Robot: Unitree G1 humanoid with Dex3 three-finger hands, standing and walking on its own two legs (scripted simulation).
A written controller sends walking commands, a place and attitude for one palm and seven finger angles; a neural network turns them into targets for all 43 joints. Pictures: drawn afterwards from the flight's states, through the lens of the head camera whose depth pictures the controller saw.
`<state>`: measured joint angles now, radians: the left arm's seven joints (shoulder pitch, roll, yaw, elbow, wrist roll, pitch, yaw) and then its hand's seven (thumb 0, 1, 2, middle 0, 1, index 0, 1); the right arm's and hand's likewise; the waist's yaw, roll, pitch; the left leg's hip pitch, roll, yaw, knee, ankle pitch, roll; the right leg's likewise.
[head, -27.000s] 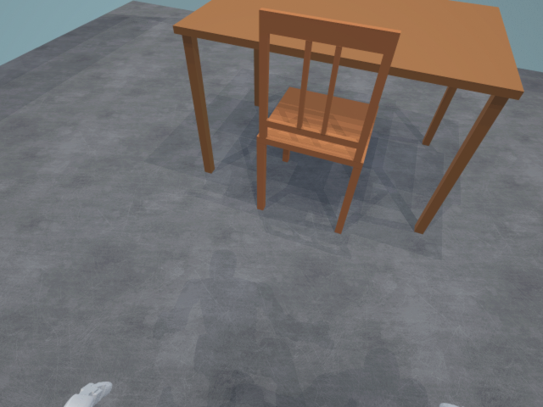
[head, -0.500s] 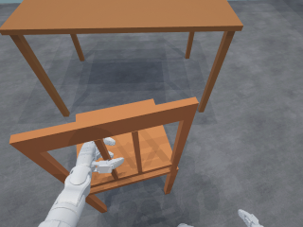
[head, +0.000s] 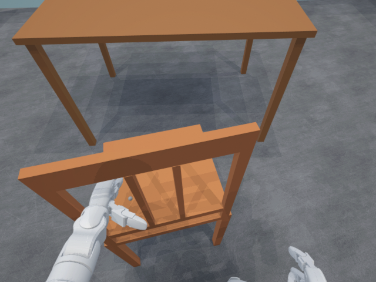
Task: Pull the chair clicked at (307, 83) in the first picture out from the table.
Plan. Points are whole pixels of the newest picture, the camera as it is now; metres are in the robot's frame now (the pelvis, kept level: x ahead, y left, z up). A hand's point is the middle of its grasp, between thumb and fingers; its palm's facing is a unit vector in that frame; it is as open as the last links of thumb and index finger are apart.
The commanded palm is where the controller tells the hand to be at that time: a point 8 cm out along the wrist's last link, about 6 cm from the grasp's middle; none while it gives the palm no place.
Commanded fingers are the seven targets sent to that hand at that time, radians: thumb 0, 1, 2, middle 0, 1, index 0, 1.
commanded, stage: draw the fingers out of the gap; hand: left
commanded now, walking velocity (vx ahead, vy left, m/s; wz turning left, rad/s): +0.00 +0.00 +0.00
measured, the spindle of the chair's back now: (142, 202) +0.31 +0.12 -0.06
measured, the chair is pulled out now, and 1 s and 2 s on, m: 0.53 0.53 0.53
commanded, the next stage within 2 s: draw the hand back to the body in 0.84 s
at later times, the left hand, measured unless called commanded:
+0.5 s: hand (123, 231) +0.24 +0.15 -0.04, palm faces -0.06 -0.98 -0.16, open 17.5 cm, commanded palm +0.22 +0.20 -0.01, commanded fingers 0.00 -0.55 0.20 0.00 0.00 0.00 0.00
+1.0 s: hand (118, 264) +0.17 +0.14 -0.03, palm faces -0.02 -0.99 -0.13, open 17.5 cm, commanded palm +0.15 +0.20 +0.00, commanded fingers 0.00 -0.55 0.20 0.00 0.00 0.00 0.00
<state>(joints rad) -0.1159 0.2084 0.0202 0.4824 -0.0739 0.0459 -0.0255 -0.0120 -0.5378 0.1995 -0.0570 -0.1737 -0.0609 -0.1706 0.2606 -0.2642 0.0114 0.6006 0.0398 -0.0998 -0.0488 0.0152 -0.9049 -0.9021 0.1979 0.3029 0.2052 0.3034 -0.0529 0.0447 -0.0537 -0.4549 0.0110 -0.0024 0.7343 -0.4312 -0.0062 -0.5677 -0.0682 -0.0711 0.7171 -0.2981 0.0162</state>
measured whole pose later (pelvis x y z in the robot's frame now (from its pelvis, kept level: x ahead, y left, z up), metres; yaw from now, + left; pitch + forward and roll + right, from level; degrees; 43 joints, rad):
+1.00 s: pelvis +0.00 +0.00 -0.02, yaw +2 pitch +9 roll -1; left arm 0.51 0.21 -0.06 -0.15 -0.08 0.12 -0.02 -0.01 -0.54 0.20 0.00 0.00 -0.01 0.00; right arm 0.24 -0.24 0.02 0.49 0.04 -0.13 -0.09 0.02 -0.90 -0.90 0.20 0.30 0.21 0.30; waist -0.04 0.05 -0.10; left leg -0.55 0.01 -0.05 0.91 -0.51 -0.01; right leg -0.64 -0.08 -0.11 0.86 -0.37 0.01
